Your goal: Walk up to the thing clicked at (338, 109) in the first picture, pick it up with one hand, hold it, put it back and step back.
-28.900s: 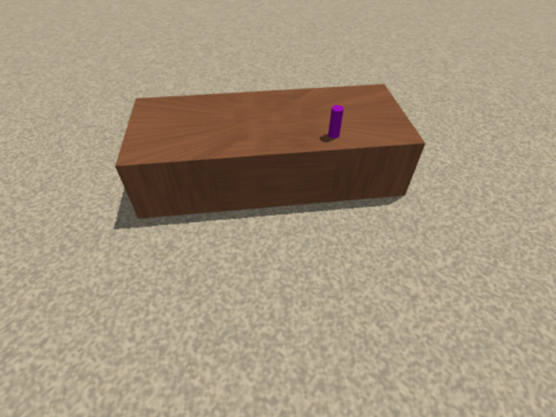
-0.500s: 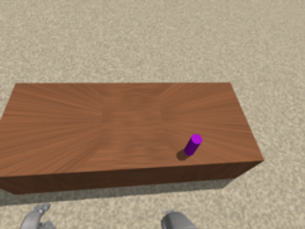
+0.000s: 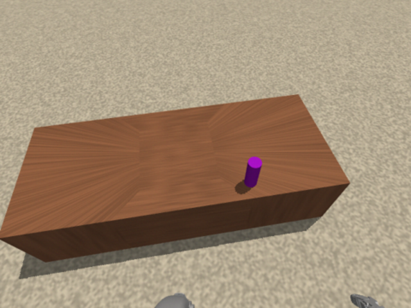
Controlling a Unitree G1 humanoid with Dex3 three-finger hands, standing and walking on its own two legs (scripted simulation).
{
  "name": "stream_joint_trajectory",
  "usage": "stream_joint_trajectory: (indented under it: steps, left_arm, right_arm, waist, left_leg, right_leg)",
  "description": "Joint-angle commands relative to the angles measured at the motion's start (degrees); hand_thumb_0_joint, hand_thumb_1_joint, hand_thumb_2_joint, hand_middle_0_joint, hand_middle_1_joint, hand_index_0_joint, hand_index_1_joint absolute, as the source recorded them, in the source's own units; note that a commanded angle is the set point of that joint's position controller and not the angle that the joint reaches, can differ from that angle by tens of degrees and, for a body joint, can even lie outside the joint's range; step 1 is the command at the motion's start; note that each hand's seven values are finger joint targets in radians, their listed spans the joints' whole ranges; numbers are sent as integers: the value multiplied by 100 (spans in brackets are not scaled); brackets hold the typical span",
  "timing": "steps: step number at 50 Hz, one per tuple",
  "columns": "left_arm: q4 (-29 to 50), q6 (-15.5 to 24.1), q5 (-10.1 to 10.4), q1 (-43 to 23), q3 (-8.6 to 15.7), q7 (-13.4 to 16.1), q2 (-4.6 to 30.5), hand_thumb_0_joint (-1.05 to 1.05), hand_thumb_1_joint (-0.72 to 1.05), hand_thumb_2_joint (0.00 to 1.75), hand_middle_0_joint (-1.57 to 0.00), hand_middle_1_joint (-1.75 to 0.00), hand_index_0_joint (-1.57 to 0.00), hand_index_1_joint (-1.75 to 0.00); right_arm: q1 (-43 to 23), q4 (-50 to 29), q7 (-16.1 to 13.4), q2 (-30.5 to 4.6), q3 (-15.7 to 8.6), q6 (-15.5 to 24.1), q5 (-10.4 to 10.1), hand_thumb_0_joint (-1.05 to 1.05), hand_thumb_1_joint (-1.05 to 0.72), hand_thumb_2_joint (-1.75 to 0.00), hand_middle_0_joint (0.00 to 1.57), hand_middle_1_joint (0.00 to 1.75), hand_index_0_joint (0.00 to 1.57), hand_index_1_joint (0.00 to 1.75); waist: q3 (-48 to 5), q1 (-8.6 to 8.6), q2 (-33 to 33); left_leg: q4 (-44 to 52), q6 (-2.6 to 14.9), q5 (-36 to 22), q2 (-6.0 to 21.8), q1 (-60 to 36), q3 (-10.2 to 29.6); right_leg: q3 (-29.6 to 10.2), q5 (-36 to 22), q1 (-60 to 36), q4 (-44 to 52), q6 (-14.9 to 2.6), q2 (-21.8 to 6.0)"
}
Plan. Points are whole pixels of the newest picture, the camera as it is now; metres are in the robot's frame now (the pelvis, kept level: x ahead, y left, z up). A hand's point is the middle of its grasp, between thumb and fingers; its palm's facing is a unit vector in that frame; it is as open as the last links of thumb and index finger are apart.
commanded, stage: step back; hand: right
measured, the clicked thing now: (252, 172) +0.63 -0.15 -0.36
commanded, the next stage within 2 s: none
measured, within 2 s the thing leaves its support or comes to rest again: neither
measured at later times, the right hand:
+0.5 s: hand out of the picture -0.02 -0.27 -0.12, palm faces -0.10 +0.89 -0.45, open 7.4 cm
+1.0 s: hand out of the picture -0.21 -0.32 -0.16, palm faces -0.17 +0.89 -0.41, open 7.4 cm
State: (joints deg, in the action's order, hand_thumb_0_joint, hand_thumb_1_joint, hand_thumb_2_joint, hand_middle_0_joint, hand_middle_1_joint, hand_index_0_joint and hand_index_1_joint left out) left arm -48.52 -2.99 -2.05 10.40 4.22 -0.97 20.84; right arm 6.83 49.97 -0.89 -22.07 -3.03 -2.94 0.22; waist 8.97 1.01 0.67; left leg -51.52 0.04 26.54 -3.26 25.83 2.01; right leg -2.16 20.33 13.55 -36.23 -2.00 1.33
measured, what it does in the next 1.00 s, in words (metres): walks backwards: left foot, then right foot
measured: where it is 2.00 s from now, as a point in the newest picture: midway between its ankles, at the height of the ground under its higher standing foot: outside the picture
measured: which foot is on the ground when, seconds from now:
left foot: up 0.00-0.24, down 0.26-0.66, up 0.68-0.96, down 0.98-1.00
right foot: down 0.00-0.28, up 0.30-0.62, down 0.64-0.98, up 1.00-1.00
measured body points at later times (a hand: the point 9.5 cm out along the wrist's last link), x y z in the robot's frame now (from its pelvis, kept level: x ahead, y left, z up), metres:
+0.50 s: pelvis -0.14 -0.01 +0.00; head -0.08 +0.02 +0.45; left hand -0.05 +0.31 -0.12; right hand -0.01 -0.32 -0.09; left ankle -0.11 +0.11 -0.73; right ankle -0.18 -0.16 -0.64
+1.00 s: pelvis -0.31 -0.06 -0.01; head -0.25 -0.04 +0.43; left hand -0.21 +0.27 -0.12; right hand -0.20 -0.37 -0.13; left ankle -0.33 +0.05 -0.73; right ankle -0.22 -0.18 -0.73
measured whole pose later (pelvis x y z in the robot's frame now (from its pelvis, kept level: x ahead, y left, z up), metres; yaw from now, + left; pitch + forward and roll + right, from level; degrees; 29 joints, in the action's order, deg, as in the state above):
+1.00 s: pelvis -0.31 -0.06 -0.01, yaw +7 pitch -3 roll +2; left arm -44.1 -3.2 -1.7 5.3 3.5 0.9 23.0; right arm 11.6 51.0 -1.1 -21.6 -2.8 -2.3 1.4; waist 11.0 0.7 -3.0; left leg -38.5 1.2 20.6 -4.0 14.7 0.3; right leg 1.0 16.2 24.2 -43.4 -0.1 -4.9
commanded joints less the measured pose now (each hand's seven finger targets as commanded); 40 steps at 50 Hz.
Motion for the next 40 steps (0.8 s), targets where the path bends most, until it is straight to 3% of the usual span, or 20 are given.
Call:
stream_joint_trajectory:
  steps: [1, 7, 10, 12, 13, 14, 15, 17, 19, 21, 26, 28, 31, 32, 33, 34, 35, 36, 37, 40]
  left_arm:
    - [824, 173, 14, -812, 363, 191, 1364, 0, 90, 90, -20, -30, -20, -30]
    - [883, 133, -21, -26, 359, 249, 1293, 0, 90, 90, -20, -30, -20, -30]
    - [982, 71, 33, -207, 351, 217, 1407, 0, 90, 90, -20, -30, -20, -30]
    - [1058, 7, 75, -351, 292, 178, 1343, 0, 90, 90, -20, -30, -20, -30]
    - [1106, -4, 85, -263, 233, 152, 1171, 0, 90, 90, -20, -30, -20, -30]
    - [1197, 17, 122, -537, 247, 176, 1100, 0, 90, 90, -20, -30, -20, -30]
    - [1168, -3, 34, -896, 365, 237, 1250, 0, 90, 90, -20, -30, -20, -30]
    - [936, -48, 133, -532, 363, 241, 1169, 0, 90, 90, -20, -30, -20, -30]
    - [736, -38, 147, -129, 413, 223, 1231, 0, 90, 90, -20, -30, -20, -30]
    - [720, -20, 107, -108, 408, 199, 1129, 0, 90, 90, -20, -30, -20, -30]
    - [741, 28, 86, -115, 344, 158, 1094, 0, 90, 90, -20, -30, -20, -30]
    - [608, 82, 81, -29, 328, 123, 1078, 0, 90, 90, -20, -30, -20, -30]
    - [205, 128, 33, 719, 357, 114, 1118, 0, 90, 90, -20, -30, -20, -30]
    - [240, 160, -40, 704, 451, 113, 1419, 0, 90, 90, -20, -30, -20, -30]
    - [376, 149, -25, 520, 587, 92, 2047, 0, 90, 90, -20, -30, -20, -30]
    - [559, 150, -74, 107, 640, 113, 2444, 0, 90, 90, -20, -30, -20, -30]
    - [660, 183, -26, -156, 539, 137, 2152, 0, 90, 90, -20, -30, -20, -30]
    - [744, 191, 2, -642, 421, 180, 1777, 0, 90, 90, -20, -30, -20, -30]
    - [748, 184, -34, -840, 394, 209, 1635, 0, 90, 90, -20, -30, -20, -30]
    - [768, 187, -64, -495, 368, 247, 1480, 0, 90, 90, -20, -30, -20, -30]
  right_arm:
    - [369, -325, -108, -1133, -241, 214, -65, 0, -90, -90, 20, 30, 20, 30]
    - [290, -536, -146, -1019, -195, 284, 35, 0, -90, -90, 20, 30, 20, 30]
    - [709, -390, -113, -1007, -248, 305, 63, 0, -90, -90, 20, 30, 20, 30]
    - [961, -275, -95, -1072, -325, 344, 107, 0, -90, -90, 20, 30, 20, 30]
    - [902, -339, -94, -1414, -421, 369, 187, 0, -90, -90, 20, 30, 20, 30]
    - [562, -461, -39, -2038, -533, 343, 162, 0, -90, -90, 20, 30, 20, 30]
    - [521, -519, -44, -2161, -576, 356, 198, 0, -90, -90, 20, 30, 20, 30]
    - [116, -538, -118, -1664, -402, 382, 180, 0, -90, -90, 20, 30, 20, 30]
    - [-23, -593, -163, -1483, -381, 383, 149, 0, -90, -90, 20, 30, 20, 30]
    - [133, -596, -148, -1330, -359, 360, 179, 0, -90, -90, 20, 30, 20, 30]
    - [271, -724, -153, -1493, -414, 309, 181, 0, -90, -90, 20, 30, 20, 30]
    - [258, -748, -113, -1563, -414, 253, 192, 0, -90, -90, 20, 30, 20, 30]
    - [-46, -821, -61, -1620, -390, 136, 100, 0, -90, -90, 20, 30, 20, 30]
    - [-52, -856, -44, -1348, -307, 120, 58, 0, -90, -90, 20, 30, 20, 30]
    - [-296, -1052, -83, -999, -232, 137, -4, 0, -90, -90, 20, 30, 20, 30]
    - [-399, -984, -187, -1184, -346, 104, 34, 0, -90, -90, 20, 30, 20, 30]
    - [-267, -858, -176, -1319, -352, 93, 21, 0, -90, -90, 20, 30, 20, 30]
    - [67, -696, -163, -1299, -328, 107, -14, 0, -90, -90, 20, 30, 20, 30]
    - [248, -572, -152, -1217, -293, 126, -37, 0, -90, -90, 20, 30, 20, 30]
    - [385, -508, -138, -1146, -237, 195, 23, 0, -90, -90, 20, 30, 20, 30]
  waist:
    - [-583, -213, -868]
    - [-1100, 267, -1067]
    - [-1337, 45, -1088]
    - [-1388, -151, -657]
    - [-1424, -102, 50]
    - [-1220, -150, 1244]
    - [-1062, -465, 1190]
    - [-991, -67, 387]
    - [-919, 121, 566]
    - [-962, -15, 631]
    - [-1212, -205, 936]
    - [-1447, -241, 1066]
    - [-1617, 126, 1005]
    - [-1409, 125, 374]
    - [-1027, 254, -1362]
    - [-704, 388, -1749]
    - [-475, 172, -1271]
    - [-494, -122, -704]
    - [-520, -226, -787]
    - [-804, -14, -981]
  left_leg:
    - [-1539, -77, 84, -354, -111, 562]
    - [217, -129, 496, 9, 201, 155]
    - [1631, -26, -239, 94, -598, -179]
    - [2863, 109, -1750, 260, -1433, -122]
    - [2911, 456, -2423, 1157, -1939, 1064]
    - [3168, 1273, -3273, 2380, -1575, 2406]
    - [3248, 1842, -3642, 2849, -949, 2940]
    - [2828, 1411, -4289, 2135, -1255, 1690]
    - [2598, 1293, -4411, 1906, -1534, 1187]
    - [2504, 1289, -4337, 1730, -1839, 1021]
    - [2308, 1434, -4112, 1966, -2217, 1023]
    - [2144, 1247, -3737, 1732, -2016, 845]
    - [1845, 824, -2809, 1527, -1095, 719]
    - [1341, 479, -1840, 1103, -218, 640]
    - [233, 86, 88, -87, 703, 199]
    - [-1174, -49, 1021, -86, 368, 537]
    - [-1728, -53, 712, -41, 181, 900]
    - [-1885, -2, 304, -214, 229, 972]
    - [-1868, -12, 133, -296, 180, 773]
    - [-1291, -116, 217, -204, 178, 447]
  right_leg:
    - [-1028, -2829, 410, 1341, -988, -1330]
    - [-1088, -3988, -1403, 678, -1128, -1575]
    - [-1006, -3608, -1163, 345, -919, -1437]
    - [-781, -2653, -498, 57, -535, -1206]
    - [-532, -1490, 443, -435, -196, -746]
    - [275, 594, 1061, -1356, 104, 232]
    - [-488, 1713, 991, -2658, 161, 265]
    - [-1029, 1336, 1357, -3568, 64, 492]
    - [-941, 979, 1573, -3857, 130, 464]
    - [-835, 909, 1624, -3585, 294, 457]
    - [-392, 1000, 1157, -1721, 407, 63]
    - [-24, 729, 585, -600, 314, 14]
    - [308, -568, -612, 1063, 43, 38]
    - [-693, -388, -810, 1203, -115, -495]
    - [-2352, -454, -275, 1734, -803, -1711]
    - [-3169, -588, 1048, 2017, -1569, -2596]
    - [-2801, -693, 1444, 1965, -1489, -2449]
    - [-1772, -1465, 1087, 1496, -1180, -1877]
    - [-1208, -1837, 995, 1250, -986, -1577]
    - [-785, -2597, 97, 829, -953, -1343]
